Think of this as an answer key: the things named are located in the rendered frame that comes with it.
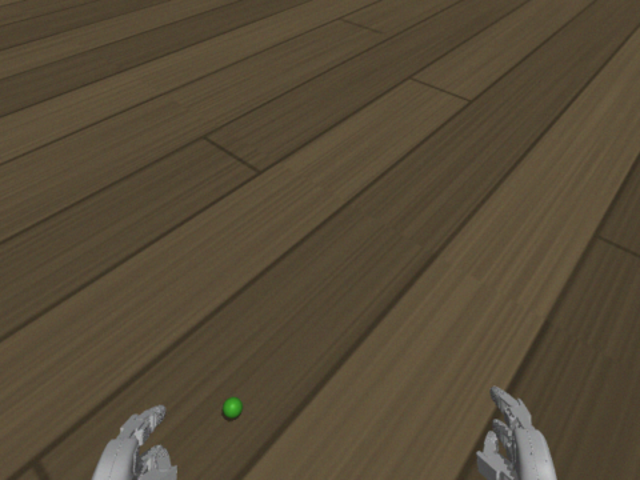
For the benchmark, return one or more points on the left robot hand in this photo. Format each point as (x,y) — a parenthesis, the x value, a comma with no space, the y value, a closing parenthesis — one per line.
(120,459)

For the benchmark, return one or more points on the right robot hand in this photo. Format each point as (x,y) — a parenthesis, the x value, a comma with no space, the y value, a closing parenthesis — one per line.
(526,447)

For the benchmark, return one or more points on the ball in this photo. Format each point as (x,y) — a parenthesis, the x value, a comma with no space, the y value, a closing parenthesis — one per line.
(232,407)

